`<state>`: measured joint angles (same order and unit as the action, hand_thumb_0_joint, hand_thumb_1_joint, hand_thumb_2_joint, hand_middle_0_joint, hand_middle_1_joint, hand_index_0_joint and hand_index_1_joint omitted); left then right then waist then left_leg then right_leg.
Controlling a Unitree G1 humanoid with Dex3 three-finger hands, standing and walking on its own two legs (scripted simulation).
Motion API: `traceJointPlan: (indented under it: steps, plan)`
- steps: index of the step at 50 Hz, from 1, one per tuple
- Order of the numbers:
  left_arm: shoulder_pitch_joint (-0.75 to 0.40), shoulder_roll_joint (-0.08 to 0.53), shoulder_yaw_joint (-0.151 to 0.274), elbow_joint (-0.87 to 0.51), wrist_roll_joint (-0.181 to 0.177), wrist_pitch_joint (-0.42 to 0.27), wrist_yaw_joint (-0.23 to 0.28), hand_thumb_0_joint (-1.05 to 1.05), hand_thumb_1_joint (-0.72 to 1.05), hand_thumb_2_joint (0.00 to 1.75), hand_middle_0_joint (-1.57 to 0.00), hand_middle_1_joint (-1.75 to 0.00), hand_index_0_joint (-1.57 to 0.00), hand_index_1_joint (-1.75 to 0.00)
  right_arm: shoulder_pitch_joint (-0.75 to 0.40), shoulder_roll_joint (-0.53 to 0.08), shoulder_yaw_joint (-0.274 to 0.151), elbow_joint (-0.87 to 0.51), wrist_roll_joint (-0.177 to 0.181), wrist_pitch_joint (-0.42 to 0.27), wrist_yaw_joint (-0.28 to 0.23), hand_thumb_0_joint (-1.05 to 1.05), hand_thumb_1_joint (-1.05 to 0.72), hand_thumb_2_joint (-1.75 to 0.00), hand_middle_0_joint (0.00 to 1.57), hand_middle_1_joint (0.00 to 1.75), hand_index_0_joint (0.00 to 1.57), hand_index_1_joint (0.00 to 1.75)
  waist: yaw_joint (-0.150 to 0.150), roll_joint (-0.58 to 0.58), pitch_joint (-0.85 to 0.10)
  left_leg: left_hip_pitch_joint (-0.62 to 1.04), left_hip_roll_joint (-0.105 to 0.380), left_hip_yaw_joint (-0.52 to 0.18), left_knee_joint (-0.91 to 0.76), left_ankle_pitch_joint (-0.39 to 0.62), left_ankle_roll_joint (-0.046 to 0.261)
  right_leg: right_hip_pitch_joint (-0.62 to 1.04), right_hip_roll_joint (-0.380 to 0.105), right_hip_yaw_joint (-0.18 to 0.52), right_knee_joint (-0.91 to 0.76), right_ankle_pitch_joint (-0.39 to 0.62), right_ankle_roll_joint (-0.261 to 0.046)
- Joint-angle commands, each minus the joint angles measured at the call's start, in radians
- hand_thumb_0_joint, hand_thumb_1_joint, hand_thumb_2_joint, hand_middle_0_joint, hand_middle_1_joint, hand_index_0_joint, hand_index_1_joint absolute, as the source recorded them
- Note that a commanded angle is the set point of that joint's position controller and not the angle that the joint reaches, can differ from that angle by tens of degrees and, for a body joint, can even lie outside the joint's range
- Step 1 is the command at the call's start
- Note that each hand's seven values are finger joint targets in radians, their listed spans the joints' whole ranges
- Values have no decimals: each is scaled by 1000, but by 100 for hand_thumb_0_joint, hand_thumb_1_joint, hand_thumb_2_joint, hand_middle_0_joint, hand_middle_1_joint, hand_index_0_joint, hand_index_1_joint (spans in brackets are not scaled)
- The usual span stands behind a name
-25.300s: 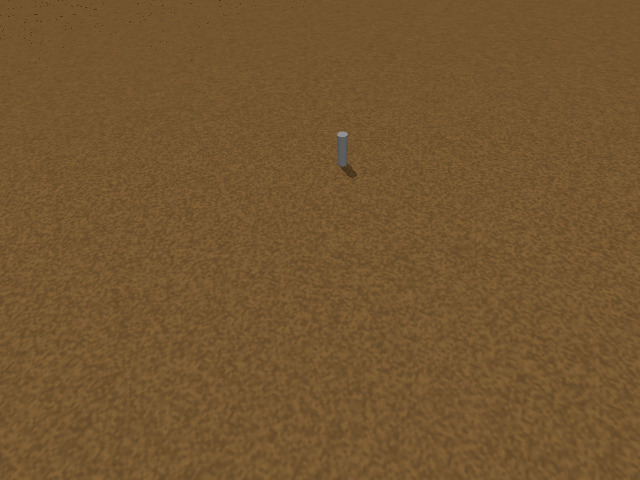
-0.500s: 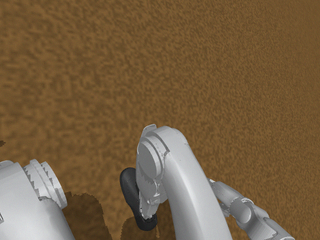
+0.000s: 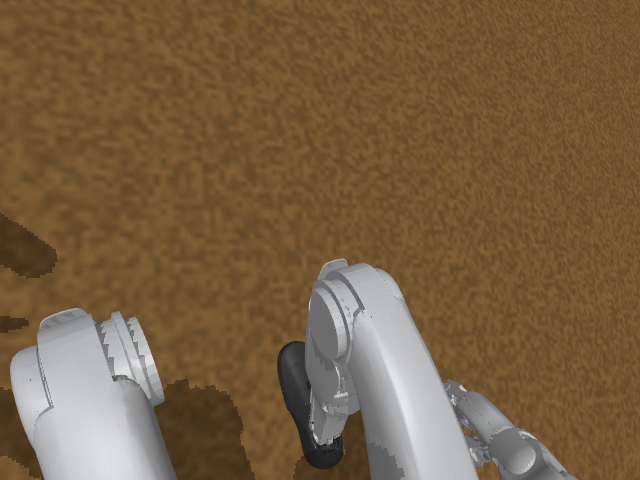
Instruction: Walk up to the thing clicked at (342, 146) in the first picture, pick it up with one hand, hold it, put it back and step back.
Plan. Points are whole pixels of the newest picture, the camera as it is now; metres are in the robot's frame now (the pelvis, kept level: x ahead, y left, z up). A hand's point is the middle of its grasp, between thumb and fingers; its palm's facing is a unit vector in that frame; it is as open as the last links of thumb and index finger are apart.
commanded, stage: home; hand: left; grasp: from the side
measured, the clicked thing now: out of the picture +0.47 +0.36 -0.22
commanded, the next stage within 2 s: none
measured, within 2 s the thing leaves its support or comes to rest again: neither
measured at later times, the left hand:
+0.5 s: hand out of the picture +0.27 +0.42 +0.05, palm faces +0.41 -0.74 -0.53, open 17.3 cm
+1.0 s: hand out of the picture +0.23 +0.29 +0.25, palm faces +0.41 -0.82 -0.39, open 17.6 cm
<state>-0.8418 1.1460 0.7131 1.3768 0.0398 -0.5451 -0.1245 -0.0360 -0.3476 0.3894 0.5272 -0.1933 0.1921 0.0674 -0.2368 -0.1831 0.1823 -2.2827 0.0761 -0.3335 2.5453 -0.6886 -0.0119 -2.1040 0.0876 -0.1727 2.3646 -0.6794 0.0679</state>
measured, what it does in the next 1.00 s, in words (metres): rises, turning left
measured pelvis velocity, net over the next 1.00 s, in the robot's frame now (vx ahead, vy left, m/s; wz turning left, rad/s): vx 0.07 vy -0.01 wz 0.27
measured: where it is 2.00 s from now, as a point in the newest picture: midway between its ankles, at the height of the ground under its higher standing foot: (236, 460)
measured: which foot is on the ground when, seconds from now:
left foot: down 0.00-1.00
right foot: down 0.00-1.00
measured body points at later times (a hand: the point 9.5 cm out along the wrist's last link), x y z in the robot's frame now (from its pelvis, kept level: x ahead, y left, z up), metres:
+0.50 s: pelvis +0.01 -0.01 +0.12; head +0.20 +0.08 +0.52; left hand +0.25 +0.45 +0.08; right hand +0.23 -0.22 +0.00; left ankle +0.07 +0.13 -0.28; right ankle +0.12 -0.13 -0.28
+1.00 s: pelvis +0.07 -0.01 +0.34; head +0.16 +0.04 +0.78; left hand +0.21 +0.33 +0.27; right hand +0.29 -0.21 +0.25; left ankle +0.07 +0.13 -0.27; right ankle +0.12 -0.13 -0.27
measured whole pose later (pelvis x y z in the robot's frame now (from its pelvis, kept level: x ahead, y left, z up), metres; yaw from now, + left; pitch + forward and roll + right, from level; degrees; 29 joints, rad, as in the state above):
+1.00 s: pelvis +0.07 -0.01 +0.34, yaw +16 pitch +21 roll -3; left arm 0.20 0.30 0.15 0.24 -0.01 0.18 0.17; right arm 0.20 -0.22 0.01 0.51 0.05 0.03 -0.13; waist -0.05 0.01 -0.17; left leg -1.15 0.08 -0.06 1.34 -0.56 -0.04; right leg -1.06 -0.02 -0.06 1.30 -0.60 0.01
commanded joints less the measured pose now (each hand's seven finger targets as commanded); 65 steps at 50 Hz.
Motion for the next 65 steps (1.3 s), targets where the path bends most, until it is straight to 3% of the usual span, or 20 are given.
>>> traceJointPlan:
  steps: [1,3,6,11,18,23,27,29,32,37,46,47,48,49,52,54,57,59,61,65]
  plan:
    - [-200,435,78,-392,59,76,62,0,-46,15,-7,-9,-7,-9,148,-306,-176,-11,29,28,-5,0,-90,-90,20,30,20,30,49,682,-758,603,38,142,-340,239,10,206,9,-75,-184,209,-89]
    - [-175,395,70,-483,71,135,83,0,-36,17,-7,-9,-7,-9,162,-282,-206,-10,47,35,8,0,-90,-90,20,30,20,30,78,730,-807,641,32,160,-372,233,4,183,4,-57,-188,196,-94]
    - [-35,241,16,-569,67,210,104,0,-38,16,-7,-8,-7,-8,168,-264,-264,-9,76,37,15,0,-90,-90,20,30,20,30,112,753,-822,696,25,177,-435,219,-8,131,-1,-48,-206,178,-103]
    - [165,-2,-89,-746,38,322,129,0,-44,12,-6,-8,-6,-8,194,-215,-354,-15,136,21,12,0,-90,-90,20,30,20,30,145,613,-847,644,1,217,-525,85,12,175,-8,-14,-324,105,-106]
    - [367,-133,-138,-1018,17,423,158,0,-53,7,-5,-6,-5,-6,193,-171,-448,-36,206,0,-20,0,-90,-90,20,30,20,30,190,443,-899,724,-7,209,-708,14,28,267,-28,41,-486,48,-106]
    - [498,-223,-175,-1162,2,465,187,0,-57,4,-5,-5,-5,-5,192,-124,-459,-67,222,-34,-60,0,-90,-90,20,30,20,30,201,393,-943,852,-11,230,-811,60,30,425,-43,81,-617,81,-102]
    - [581,-327,-235,-1150,-3,498,211,0,-61,2,-4,-4,-4,-4,177,-97,-458,-82,223,-66,-91,0,-89,-90,20,30,20,30,190,369,-871,914,-17,252,-908,45,32,528,-53,102,-739,59,-99]
    - [611,-348,-240,-1194,-12,504,223,0,-61,1,-4,-4,-4,-4,183,-85,-460,-88,226,-82,-106,0,-89,-90,20,30,20,30,208,363,-890,980,-22,265,-948,92,29,610,-58,113,-790,86,-98]
    - [699,-439,-297,-1187,-23,533,236,0,-61,2,-4,-4,-4,-4,183,-64,-456,-106,229,-109,-123,0,-89,-90,20,30,20,30,200,323,-876,1052,-28,288,-992,180,30,721,-63,126,-880,158,-93]
    - [818,-515,-337,-1187,-36,581,260,0,-61,2,-4,-4,-4,-4,198,-41,-447,-115,236,-145,-150,0,-90,-90,20,30,20,30,203,271,-792,1139,-35,304,-1118,232,32,919,-75,145,-1028,210,-82]
    - [1020,-669,-477,-1272,-47,678,311,0,-58,4,-5,-5,-5,-5,254,-5,-433,-127,238,-198,-204,0,-90,-90,20,30,20,30,199,281,-702,1419,-41,320,-1351,429,22,1223,-78,131,-1243,416,-76]
    - [991,-643,-469,-1345,-47,682,319,0,-58,4,-5,-5,-5,-5,257,-5,-432,-133,237,-206,-212,0,-90,-90,20,30,20,30,205,289,-695,1457,-40,321,-1381,435,20,1248,-78,128,-1268,418,-77]
    - [1054,-718,-529,-1280,-44,699,318,0,-60,3,-4,-4,-4,-4,260,-1,-431,-128,237,-210,-218,0,-90,-90,20,30,20,30,190,270,-649,1479,-41,321,-1410,442,18,1259,-78,124,-1292,422,-76]
    - [1029,-683,-511,-1366,-47,704,324,0,-60,3,-4,-4,-4,-5,273,0,-432,-128,235,-216,-224,0,-90,-90,20,30,20,30,200,293,-649,1510,-39,322,-1434,455,17,1287,-77,124,-1318,432,-77]
    - [1115,-757,-580,-1376,-49,736,330,0,-58,4,-5,-5,-5,-5,272,7,-425,-147,231,-232,-239,0,-90,-90,20,30,20,30,192,288,-569,1573,-41,323,-1527,421,14,1336,-75,108,-1391,402,-77]
    - [1149,-742,-573,-1452,-49,749,338,0,-58,4,-5,-5,-5,-5,281,13,-425,-156,230,-241,-249,0,-90,-90,20,30,20,30,204,295,-554,1618,-43,324,-1574,426,14,1392,-73,105,-1433,405,-78]
    - [1255,-829,-653,-1469,-55,778,335,0,-56,5,-5,-5,-5,-5,264,27,-415,-183,228,-261,-259,0,-90,-90,20,30,20,30,196,259,-471,1633,-45,320,-1631,401,16,1433,-69,88,-1486,391,-73]
    - [1245,-767,-616,-1584,-50,778,341,0,-56,5,-5,-5,-5,-5,260,27,-416,-194,224,-272,-267,0,-90,-90,20,30,20,30,214,262,-489,1669,-47,322,-1649,421,15,1471,-69,90,-1506,402,-73]
    - [1307,-838,-678,-1561,-52,787,327,0,-60,3,-4,-4,-4,-5,264,33,-410,-199,221,-280,-267,0,-90,-90,20,30,20,30,199,231,-421,1677,-46,321,-1673,418,16,1467,-64,82,-1530,397,-70]
    - [1346,-857,-685,-1590,-49,790,313,0,-59,3,-4,-4,-4,-5,259,30,-415,-212,215,-298,-267,0,-90,-90,20,30,20,30,200,219,-379,1703,-43,316,-1708,424,10,1491,-60,76,-1557,396,-68]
